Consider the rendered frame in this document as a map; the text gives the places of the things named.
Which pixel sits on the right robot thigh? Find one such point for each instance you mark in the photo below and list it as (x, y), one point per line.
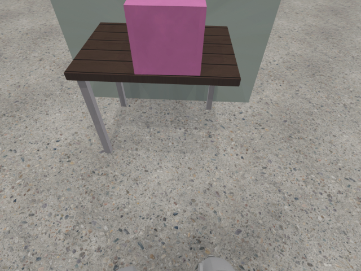
(215, 264)

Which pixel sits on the table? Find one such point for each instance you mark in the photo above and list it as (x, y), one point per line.
(106, 56)

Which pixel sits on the carton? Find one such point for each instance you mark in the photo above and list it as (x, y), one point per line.
(166, 36)

